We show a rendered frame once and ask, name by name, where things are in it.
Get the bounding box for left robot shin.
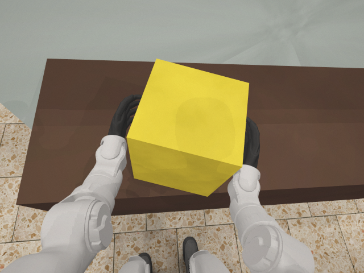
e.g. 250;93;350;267
128;255;145;262

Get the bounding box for left robot hand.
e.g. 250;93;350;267
108;94;142;138

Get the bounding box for left robot foot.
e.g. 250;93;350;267
138;253;152;273

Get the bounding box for right robot hand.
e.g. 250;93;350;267
243;117;260;168

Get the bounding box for robot right forearm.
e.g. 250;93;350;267
227;164;285;249

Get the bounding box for carton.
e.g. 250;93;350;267
127;59;249;197

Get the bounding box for pedestal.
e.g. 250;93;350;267
16;59;364;216

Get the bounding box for robot left upper arm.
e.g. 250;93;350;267
0;200;113;273

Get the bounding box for robot right upper arm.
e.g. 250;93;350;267
242;225;315;273

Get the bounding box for robot left forearm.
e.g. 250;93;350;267
40;135;127;244

